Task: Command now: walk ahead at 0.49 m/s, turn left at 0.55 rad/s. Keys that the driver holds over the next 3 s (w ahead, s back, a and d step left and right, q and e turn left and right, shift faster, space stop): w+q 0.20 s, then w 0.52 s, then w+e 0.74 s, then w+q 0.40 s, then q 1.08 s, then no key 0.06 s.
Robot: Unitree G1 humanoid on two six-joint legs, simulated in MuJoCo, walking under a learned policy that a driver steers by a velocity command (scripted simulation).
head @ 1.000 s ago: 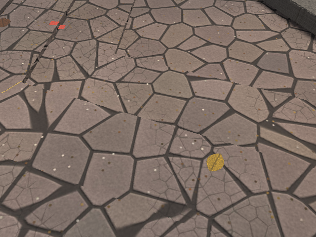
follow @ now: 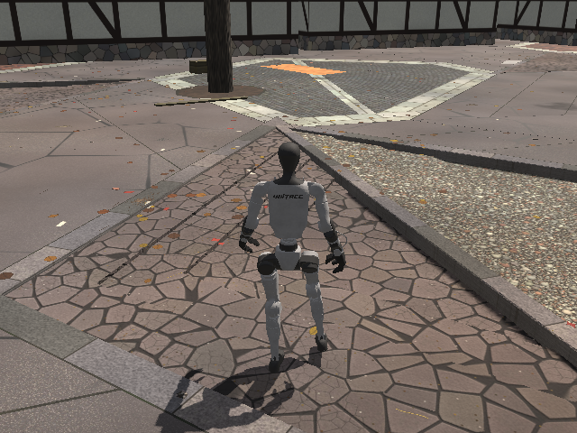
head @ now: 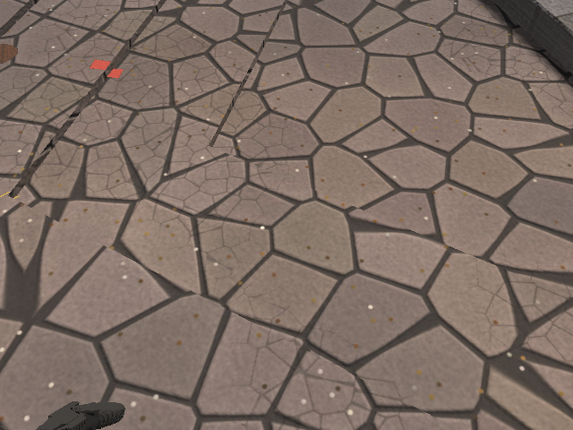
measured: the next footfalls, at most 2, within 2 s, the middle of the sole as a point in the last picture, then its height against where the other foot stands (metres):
right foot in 0.18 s outside the picture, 0.03 m lower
left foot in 0.70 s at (237, 407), level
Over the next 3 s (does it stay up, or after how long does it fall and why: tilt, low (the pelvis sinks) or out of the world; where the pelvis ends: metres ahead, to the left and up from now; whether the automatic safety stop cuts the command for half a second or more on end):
stays up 1.22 -0.03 -0.06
